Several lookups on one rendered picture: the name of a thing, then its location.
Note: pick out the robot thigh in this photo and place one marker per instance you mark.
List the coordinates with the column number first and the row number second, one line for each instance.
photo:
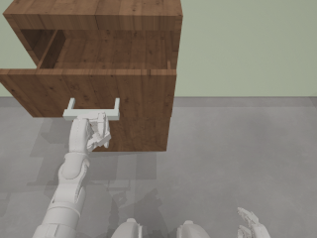
column 191, row 231
column 129, row 230

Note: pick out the left robot hand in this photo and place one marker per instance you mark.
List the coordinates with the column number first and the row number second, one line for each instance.
column 81, row 131

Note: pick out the robot left forearm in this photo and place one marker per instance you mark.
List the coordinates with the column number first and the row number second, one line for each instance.
column 68, row 200

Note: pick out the drawer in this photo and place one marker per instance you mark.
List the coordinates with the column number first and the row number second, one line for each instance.
column 95, row 67

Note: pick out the robot left thigh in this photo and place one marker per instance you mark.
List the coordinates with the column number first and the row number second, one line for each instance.
column 129, row 230

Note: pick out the handle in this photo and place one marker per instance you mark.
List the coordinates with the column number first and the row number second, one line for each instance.
column 70, row 114

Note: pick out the cabinet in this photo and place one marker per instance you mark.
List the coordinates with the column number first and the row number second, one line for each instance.
column 34, row 22

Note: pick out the right robot hand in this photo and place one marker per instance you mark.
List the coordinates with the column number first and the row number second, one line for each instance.
column 257, row 230

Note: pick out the robot right thigh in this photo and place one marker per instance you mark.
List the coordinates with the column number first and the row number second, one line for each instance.
column 191, row 231

